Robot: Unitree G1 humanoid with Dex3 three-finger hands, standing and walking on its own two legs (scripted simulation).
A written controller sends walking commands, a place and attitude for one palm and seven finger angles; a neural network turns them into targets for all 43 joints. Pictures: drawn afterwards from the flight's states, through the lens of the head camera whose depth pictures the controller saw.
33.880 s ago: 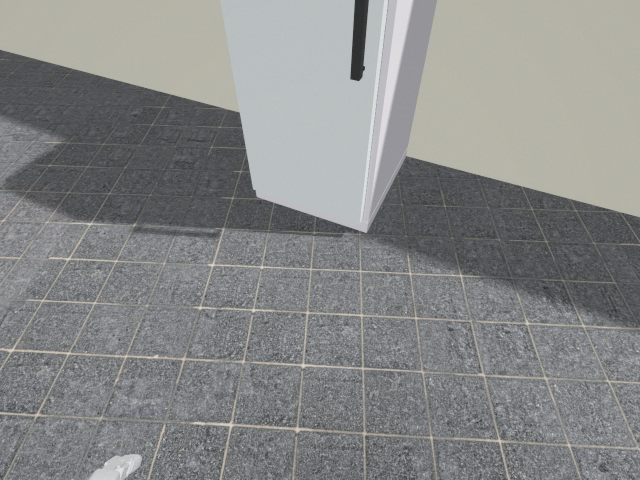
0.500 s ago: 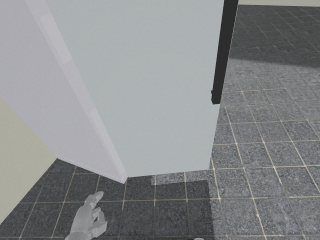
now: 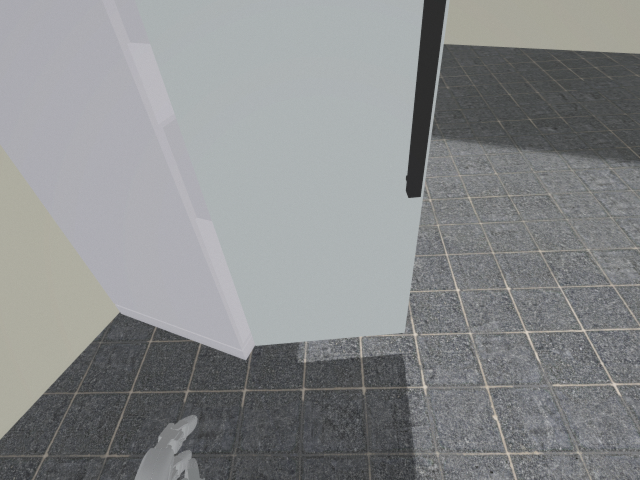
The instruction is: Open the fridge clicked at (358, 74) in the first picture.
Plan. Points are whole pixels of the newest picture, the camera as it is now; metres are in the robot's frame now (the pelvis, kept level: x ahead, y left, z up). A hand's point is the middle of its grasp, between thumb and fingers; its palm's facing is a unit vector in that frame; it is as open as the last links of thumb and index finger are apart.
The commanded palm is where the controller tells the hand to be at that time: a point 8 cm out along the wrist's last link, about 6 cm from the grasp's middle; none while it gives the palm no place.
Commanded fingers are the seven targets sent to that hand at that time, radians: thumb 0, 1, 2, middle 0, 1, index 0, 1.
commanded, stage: stop stepping back and stand still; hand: right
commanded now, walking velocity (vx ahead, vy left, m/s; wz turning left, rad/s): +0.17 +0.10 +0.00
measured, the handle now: (422, 80) +0.74 -0.12 +0.20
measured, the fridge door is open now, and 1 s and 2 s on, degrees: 64 64 64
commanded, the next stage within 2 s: let the arm hang, fingers relaxed in 1.46 s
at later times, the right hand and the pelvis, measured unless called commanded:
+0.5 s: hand out of the picture +0.22 -0.28 +0.17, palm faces +0.44 +0.77 -0.46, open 7.4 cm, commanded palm +0.15 -0.31 +0.18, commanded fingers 0.00 -0.90 -0.90 0.20 0.30 0.20 0.30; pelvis +0.03 -0.01 +0.00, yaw -2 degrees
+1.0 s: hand out of the picture +0.23 -0.30 +0.16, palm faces +0.44 +0.78 -0.43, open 7.4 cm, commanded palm +0.16 -0.33 +0.18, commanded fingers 0.00 -0.90 -0.90 0.20 0.30 0.20 0.30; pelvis +0.03 -0.03 +0.01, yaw -2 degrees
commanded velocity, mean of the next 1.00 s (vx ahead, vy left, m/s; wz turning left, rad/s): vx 0.01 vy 0.00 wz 0.00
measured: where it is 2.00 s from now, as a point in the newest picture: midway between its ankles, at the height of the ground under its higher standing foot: outside the picture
